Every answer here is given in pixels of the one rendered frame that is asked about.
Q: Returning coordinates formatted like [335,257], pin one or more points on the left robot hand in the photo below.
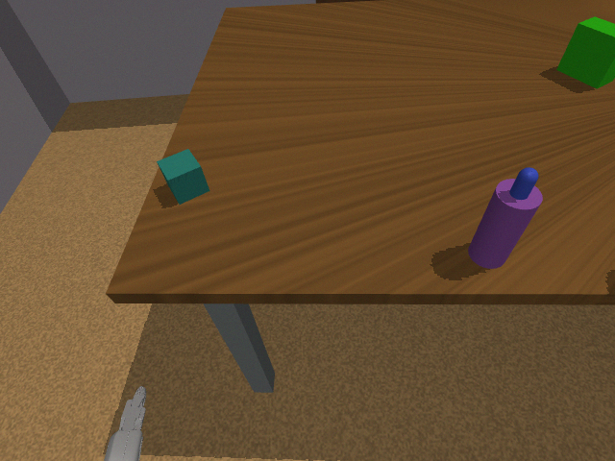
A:
[125,444]

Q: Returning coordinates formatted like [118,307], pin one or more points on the table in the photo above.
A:
[351,150]

